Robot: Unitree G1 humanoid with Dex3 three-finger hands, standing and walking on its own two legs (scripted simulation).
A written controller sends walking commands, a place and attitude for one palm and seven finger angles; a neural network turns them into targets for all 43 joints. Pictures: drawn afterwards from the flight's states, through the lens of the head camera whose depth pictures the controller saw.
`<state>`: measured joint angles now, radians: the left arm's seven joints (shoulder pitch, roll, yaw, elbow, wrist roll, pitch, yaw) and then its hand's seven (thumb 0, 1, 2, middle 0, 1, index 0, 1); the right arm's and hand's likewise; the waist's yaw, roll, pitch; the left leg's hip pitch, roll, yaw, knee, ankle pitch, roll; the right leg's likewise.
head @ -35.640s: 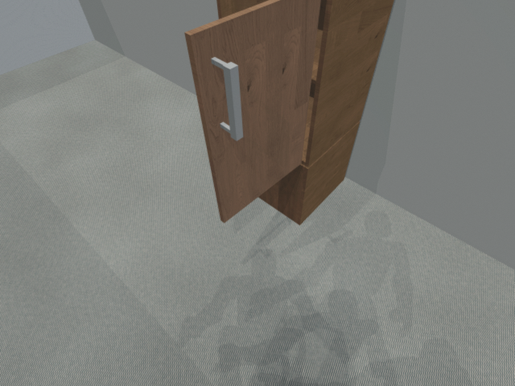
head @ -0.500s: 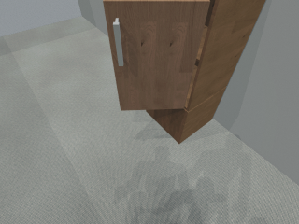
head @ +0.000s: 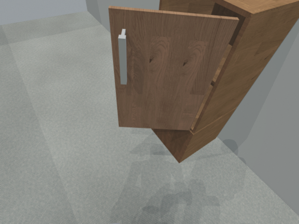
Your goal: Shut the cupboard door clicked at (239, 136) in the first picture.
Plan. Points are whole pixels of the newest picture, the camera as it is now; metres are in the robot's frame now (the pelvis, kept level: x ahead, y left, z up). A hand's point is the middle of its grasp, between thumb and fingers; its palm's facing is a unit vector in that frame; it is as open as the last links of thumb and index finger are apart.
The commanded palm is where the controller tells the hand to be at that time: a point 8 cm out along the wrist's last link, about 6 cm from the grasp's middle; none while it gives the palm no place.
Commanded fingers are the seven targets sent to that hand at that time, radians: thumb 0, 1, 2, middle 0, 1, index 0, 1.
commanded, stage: take the last steps up to it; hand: left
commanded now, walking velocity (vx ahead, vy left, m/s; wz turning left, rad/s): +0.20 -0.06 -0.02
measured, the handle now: (123, 58) +0.59 +0.13 +0.11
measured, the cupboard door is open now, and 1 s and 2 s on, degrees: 55 55 55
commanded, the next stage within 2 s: come to a stop and stand still in 0.14 s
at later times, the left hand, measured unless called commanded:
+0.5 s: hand (111, 200) +0.21 +0.12 -0.16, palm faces +0.03 -0.98 -0.22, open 7.2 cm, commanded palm none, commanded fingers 0.00 0.90 0.90 -0.20 -0.30 -0.20 -0.30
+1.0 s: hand out of the picture +0.12 +0.21 -0.17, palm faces +0.06 -0.98 -0.17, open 7.4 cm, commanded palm none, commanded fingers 0.00 0.90 0.90 -0.20 -0.30 -0.20 -0.30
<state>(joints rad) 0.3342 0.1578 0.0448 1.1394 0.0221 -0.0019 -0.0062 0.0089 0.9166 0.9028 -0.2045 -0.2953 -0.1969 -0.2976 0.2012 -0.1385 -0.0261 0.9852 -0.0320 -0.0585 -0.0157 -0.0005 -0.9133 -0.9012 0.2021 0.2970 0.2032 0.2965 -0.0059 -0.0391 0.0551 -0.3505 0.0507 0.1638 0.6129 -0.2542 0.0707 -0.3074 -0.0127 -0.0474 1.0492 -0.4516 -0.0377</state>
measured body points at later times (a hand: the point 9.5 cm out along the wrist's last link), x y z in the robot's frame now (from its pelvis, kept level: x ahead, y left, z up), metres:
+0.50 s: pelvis +0.13 -0.05 +0.01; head +0.17 -0.06 +0.46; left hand +0.21 +0.17 -0.14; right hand +0.11 -0.27 -0.15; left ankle +0.08 +0.06 -0.69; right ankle +0.17 -0.16 -0.73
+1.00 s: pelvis +0.12 +0.02 +0.02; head +0.15 +0.06 +0.47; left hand +0.11 +0.26 -0.15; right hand +0.18 -0.22 -0.11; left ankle +0.13 +0.09 -0.73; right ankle +0.06 -0.15 -0.67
